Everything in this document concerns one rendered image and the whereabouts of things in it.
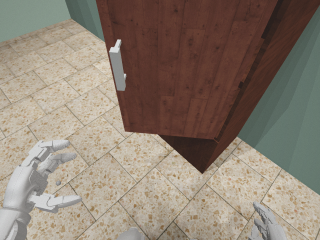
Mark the left robot hand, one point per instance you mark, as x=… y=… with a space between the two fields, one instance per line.
x=20 y=191

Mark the right robot hand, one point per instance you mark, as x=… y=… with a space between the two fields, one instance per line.
x=269 y=228

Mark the robot left shin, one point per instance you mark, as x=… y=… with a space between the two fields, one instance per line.
x=134 y=228

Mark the robot left thigh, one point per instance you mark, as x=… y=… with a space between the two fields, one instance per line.
x=131 y=235

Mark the robot left forearm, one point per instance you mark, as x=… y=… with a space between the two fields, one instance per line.
x=13 y=224

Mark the handle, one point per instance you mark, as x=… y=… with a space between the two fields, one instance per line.
x=117 y=66

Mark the cupboard door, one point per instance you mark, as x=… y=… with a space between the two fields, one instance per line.
x=183 y=60

